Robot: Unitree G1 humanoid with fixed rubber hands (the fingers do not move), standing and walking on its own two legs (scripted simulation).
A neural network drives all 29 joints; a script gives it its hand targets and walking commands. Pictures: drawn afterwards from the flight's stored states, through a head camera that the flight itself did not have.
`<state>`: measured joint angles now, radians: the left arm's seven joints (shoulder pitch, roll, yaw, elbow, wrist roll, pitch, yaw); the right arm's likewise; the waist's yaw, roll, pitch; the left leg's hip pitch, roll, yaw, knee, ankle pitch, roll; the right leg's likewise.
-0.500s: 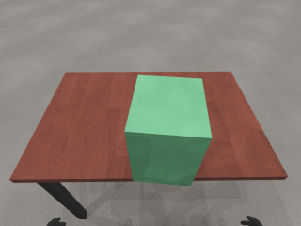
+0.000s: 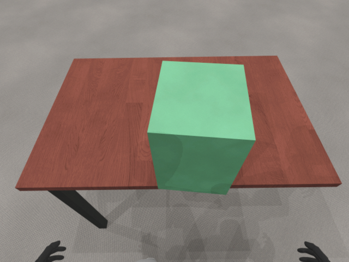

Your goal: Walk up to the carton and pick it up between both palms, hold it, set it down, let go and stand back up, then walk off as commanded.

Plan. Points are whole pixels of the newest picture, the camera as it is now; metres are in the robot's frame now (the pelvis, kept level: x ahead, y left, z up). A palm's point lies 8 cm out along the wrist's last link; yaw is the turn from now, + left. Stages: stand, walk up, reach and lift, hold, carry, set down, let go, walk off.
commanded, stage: walk up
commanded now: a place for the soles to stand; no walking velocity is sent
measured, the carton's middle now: (196, 132) +0.42 -0.04 +0.03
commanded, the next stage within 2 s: none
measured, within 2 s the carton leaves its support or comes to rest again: neither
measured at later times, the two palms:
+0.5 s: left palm out of the picture +0.04 +0.37 -0.11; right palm out of the picture +0.05 -0.25 -0.07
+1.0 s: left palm out of the picture +0.08 +0.32 -0.08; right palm out of the picture -0.03 -0.29 -0.10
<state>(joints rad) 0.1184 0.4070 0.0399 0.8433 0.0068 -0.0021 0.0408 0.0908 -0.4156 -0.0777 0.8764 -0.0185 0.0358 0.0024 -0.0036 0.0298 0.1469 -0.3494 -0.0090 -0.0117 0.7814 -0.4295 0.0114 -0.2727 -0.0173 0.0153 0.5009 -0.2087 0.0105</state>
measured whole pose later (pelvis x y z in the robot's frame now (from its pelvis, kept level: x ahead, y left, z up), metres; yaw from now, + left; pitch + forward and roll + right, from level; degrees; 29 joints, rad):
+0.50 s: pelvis -0.05 +0.06 +0.00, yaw -4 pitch -2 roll -1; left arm 0.22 0.40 0.06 0.86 0.01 0.03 0.00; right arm 0.20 -0.35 -0.06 0.69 -0.02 -0.01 -0.02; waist 0.01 -0.02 0.11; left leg -0.23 0.02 0.07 0.54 -0.28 0.04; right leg -0.17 -0.02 0.07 0.55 -0.35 0.01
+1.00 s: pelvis -0.07 +0.03 +0.01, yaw -4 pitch -2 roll +0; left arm 0.11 0.37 0.02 0.96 -0.01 -0.02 -0.01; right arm 0.22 -0.39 -0.05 0.96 0.00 -0.03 0.01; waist -0.03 0.02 0.03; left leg -0.17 0.04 0.07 0.36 -0.15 -0.01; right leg -0.12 0.01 0.05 0.36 -0.22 0.01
